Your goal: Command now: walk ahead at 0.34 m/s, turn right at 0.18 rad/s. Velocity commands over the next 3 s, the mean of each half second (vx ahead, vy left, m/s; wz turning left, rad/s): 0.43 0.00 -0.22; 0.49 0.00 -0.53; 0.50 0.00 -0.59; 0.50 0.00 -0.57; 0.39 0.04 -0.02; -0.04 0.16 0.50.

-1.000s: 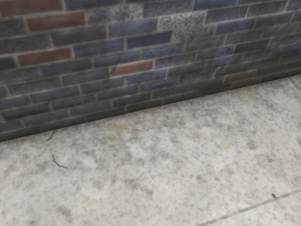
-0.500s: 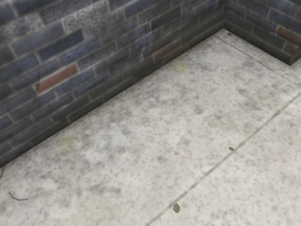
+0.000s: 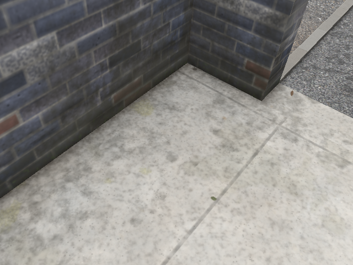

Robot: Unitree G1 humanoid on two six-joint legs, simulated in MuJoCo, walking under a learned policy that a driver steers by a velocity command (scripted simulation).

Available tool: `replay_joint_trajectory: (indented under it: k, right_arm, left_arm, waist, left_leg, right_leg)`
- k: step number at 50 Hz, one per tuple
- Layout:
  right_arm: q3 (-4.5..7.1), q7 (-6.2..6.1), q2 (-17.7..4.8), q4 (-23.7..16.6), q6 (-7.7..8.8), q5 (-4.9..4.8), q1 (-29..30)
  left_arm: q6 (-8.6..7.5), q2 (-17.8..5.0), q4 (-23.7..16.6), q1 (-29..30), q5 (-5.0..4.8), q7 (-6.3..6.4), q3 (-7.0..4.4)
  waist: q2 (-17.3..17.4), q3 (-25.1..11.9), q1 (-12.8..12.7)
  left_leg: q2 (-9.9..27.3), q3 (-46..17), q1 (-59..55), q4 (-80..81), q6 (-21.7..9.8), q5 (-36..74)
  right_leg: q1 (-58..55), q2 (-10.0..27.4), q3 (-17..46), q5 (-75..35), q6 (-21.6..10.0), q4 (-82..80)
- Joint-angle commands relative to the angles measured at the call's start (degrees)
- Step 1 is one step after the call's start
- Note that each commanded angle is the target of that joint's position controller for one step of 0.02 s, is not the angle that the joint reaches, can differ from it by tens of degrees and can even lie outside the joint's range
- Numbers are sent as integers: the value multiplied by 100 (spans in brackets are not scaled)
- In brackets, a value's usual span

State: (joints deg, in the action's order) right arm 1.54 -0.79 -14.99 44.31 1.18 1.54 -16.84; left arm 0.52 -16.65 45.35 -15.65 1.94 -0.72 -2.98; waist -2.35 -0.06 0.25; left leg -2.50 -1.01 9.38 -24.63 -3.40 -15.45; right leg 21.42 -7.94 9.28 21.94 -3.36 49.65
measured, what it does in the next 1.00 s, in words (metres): walks ahead, turning right: right foot, then left foot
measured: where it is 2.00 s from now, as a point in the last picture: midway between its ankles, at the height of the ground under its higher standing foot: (258, 176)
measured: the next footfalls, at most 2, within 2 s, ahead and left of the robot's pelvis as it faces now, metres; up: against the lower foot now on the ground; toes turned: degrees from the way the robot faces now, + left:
right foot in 0.38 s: +0.31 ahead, -0.12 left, +0.00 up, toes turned -6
left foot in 0.92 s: +0.68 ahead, -0.04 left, +0.00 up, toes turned -22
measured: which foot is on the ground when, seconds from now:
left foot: down 0.00-0.40, up 0.42-0.90, down 0.92-1.00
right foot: up 0.00-0.36, down 0.38-0.92, up 0.94-1.00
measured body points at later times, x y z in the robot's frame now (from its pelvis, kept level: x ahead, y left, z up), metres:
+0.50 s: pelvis +0.23 -0.06 -0.01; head +0.26 -0.07 +0.44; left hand +0.38 +0.19 -0.13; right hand +0.22 -0.32 -0.15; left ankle +0.12 +0.08 -0.65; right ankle +0.27 -0.12 -0.74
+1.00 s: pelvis +0.53 -0.08 -0.02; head +0.57 -0.09 +0.43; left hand +0.61 +0.19 -0.15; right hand +0.63 -0.39 -0.10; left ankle +0.64 -0.03 -0.74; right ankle +0.33 -0.12 -0.66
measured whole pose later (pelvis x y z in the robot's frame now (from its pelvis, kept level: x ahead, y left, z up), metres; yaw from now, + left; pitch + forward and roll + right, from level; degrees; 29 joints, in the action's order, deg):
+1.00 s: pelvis +0.53 -0.08 -0.02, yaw -24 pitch +1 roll +0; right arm 1.0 -0.4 -14.9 41.0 3.6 2.3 -3.9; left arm -2.5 -16.7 52.1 -23.2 0.7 0.2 -3.5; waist -1.1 3.4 -4.7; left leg -0.9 2.7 23.6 -32.2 -2.7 -9.7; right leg 12.3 -6.8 6.6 24.5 -5.1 60.8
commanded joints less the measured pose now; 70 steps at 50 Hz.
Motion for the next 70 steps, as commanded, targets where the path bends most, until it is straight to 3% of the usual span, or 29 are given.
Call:
replay_joint_trajectory:
  k: [1,7,13,16,18,19,20,21,22,23,25,28,30,35,40,42,44,45,46,47,48,49,50,52,56,61,65,67,70]
  right_arm:
    - [208,34,-769,-145,199,-54,-11]
    - [218,126,-635,367,343,-100,-879]
    - [228,103,-758,696,366,-44,-1226]
    - [226,63,-813,793,355,-40,-1100]
    - [214,34,-849,851,302,-54,-1015]
    - [173,16,-799,767,300,-62,-982]
    - [35,88,-222,444,321,-156,-1215]
    - [164,72,-668,447,335,-22,-1033]
    - [204,93,-788,284,361,-11,-528]
    - [161,130,-717,216,437,-25,-270]
    - [144,153,-612,218,356,72,-283]
    - [130,210,-489,159,142,156,-227]
    - [128,218,-470,-37,85,149,290]
    - [86,241,-416,-475,87,99,1533]
    - [10,263,-440,-848,149,24,2380]
    - [24,241,-551,-869,191,5,2208]
    - [128,142,-807,-559,250,-18,1168]
    - [202,59,-984,-342,320,-3,294]
    - [299,-63,-1384,-296,364,134,-615]
    - [391,-68,-1782,-348,301,216,-499]
    - [362,-35,-1307,-384,226,87,-161]
    - [245,-21,-820,-432,231,40,236]
    - [180,8,-567,-400,251,51,430]
    - [146,7,-482,-242,314,28,337]
    - [190,85,-522,-5,507,-73,14]
    - [202,92,-508,212,493,-52,-242]
    - [252,43,-714,377,465,-56,-547]
    - [269,6,-789,486,398,-56,-731]
    - [307,-58,-1016,591,251,-34,-832]
  left_arm:
    - [-181,-660,-227,100,86,-140,-158]
    - [-185,-325,-452,1185,73,-226,2]
    - [-232,-142,-671,1968,2,-276,146]
    - [-235,-266,-579,1624,-6,-211,105]
    - [-300,-446,-120,283,9,-122,-14]
    - [-345,-714,121,-597,85,-54,-121]
    - [-330,-1333,167,-1187,144,16,-286]
    - [-288,-1240,210,-1001,-90,-24,-275]
    - [-273,-1067,208,-488,-157,-31,-250]
    - [-290,-794,153,-172,-146,-33,-193]
    - [-347,-577,189,78,-145,-2,-132]
    - [-455,-592,274,-96,-203,10,-142]
    - [-461,-665,343,-307,-211,26,-168]
    - [-442,-642,535,-995,-193,51,-175]
    - [-403,-702,636,-1438,-122,152,-184]
    - [-397,-803,593,-1290,-103,211,-214]
    - [-419,-928,505,-937,-93,191,-243]
    - [-459,-946,483,-814,-135,127,-247]
    - [-516,-579,300,-867,-193,69,-156]
    - [-469,-31,213,-1676,-360,92,-61]
    - [-392,-644,338,-1478,-118,144,-135]
    - [-357,-677,326,-1020,-69,100,-172]
    - [-335,-571,287,-756,-64,52,-157]
    - [-206,-426,266,-659,14,-61,-152]
    - [-52,-218,19,-146,23,-205,-96]
    - [-96,-67,-403,933,-3,-337,21]
    - [-127,-18,-684,1699,11,-422,107]
    - [-123,-86,-771,1853,50,-416,97]
    - [-132,-245,-680,1396,96,-335,15]
  waist:
    - [973,601,-27]
    - [841,618,330]
    - [936,634,447]
    - [946,498,140]
    - [718,-267,-490]
    - [507,-792,-842]
    - [-855,-1521,-746]
    - [-709,-1551,-664]
    - [-368,-610,-438]
    - [-83,-144,-329]
    - [29,187,52]
    - [13,137,182]
    - [2,327,92]
    - [-26,407,-313]
    - [-101,386,-573]
    - [-165,344,-401]
    - [-179,-96,80]
    - [40,-578,525]
    - [559,-1415,792]
    - [1918,-2035,298]
    - [1114,-1508,193]
    - [598,-659,124]
    - [368,-250,63]
    - [745,36,-66]
    - [780,130,-113]
    - [723,361,23]
    - [703,502,209]
    - [696,524,233]
    - [837,121,-29]
  left_leg:
    - [1402,-1888,-715,1804,-569,-1307]
    - [1305,-1171,-1209,1860,-776,557]
    - [1375,-552,-1092,1570,-693,2304]
    - [1560,-207,-1109,1074,-530,3861]
    - [1371,290,-966,-647,-314,5237]
    - [1243,475,-5,-1954,-194,4143]
    - [462,811,1910,-4152,109,861]
    - [72,61,2670,-4946,49,-1204]
    - [440,-194,3046,-5013,-21,-675]
    - [634,-147,2922,-4706,-22,-236]
    - [853,-140,2382,-4112,100,-87]
    - [858,-2,2262,-3713,351,-28]
    - [880,79,2585,-3306,504,364]
    - [696,142,3003,-2080,615,1417]
    - [388,134,2908,-1213,474,1476]
    - [295,37,2337,-784,342,1292]
    - [14,109,719,-476,131,831]
    - [197,8,-533,-182,-31,998]
    - [1468,-1230,-1910,-92,-275,-182]
    - [2998,-3843,-3062,427,-985,-301]
    - [2780,-4171,-2350,670,-988,-992]
    - [2502,-3169,-1460,834,-850,-877]
    - [2207,-2368,-886,987,-725,-251]
    - [1819,-1331,-291,1216,-524,649]
    - [1810,-466,-275,1469,-575,1760]
    - [1551,566,-341,1583,-472,2300]
    - [1650,989,-614,1545,-364,2552]
    - [1777,1122,-1051,1314,-320,3078]
    - [1840,1431,-1486,-10,-238,5421]
  right_leg:
    - [1698,435,-132,-578,144,740]
    - [2301,963,-895,-1224,388,230]
    - [1396,869,-1401,-1355,200,-1270]
    - [430,623,-1523,-1137,-199,-1647]
    - [-1249,243,-1604,-1178,-506,-2143]
    - [-2618,805,-887,-803,-717,-2218]
    - [-4101,2542,2027,532,-1363,-2659]
    - [-3944,2894,3658,360,-1612,-3480]
    - [-3264,2612,2671,162,-1483,-3469]
    - [-2485,2370,1979,-595,-1395,-3590]
    - [-1559,1819,1176,-1686,-1153,-3760]
    - [-1245,1564,800,-2301,-1225,-3917]
    - [-1128,1470,750,-2178,-1217,-4086]
    - [-1570,1327,787,-2900,-953,-3924]
    - [-2272,1443,1074,-3859,-888,-3456]
    - [-2332,1522,1207,-4153,-761,-3234]
    - [-2007,1326,1082,-5298,-496,-2324]
    - [-1596,1017,853,-5117,-364,-1227]
    - [-804,677,546,-3348,-283,295]
    - [880,-208,-98,1064,-106,1898]
    - [1380,345,-142,674,-172,2362]
    - [1349,573,-224,80,-149,2275]
    - [1246,754,-312,-234,-114,2074]
    - [1002,946,-425,-369,-45,1830]
    - [1405,1075,-542,-774,7,1620]
    - [1674,1129,-892,-1890,97,283]
    - [1267,1074,-1357,-2095,-55,-931]
    - [1209,986,-1491,-1731,-202,-1234]
    - [356,464,-1761,-816,-548,-1529]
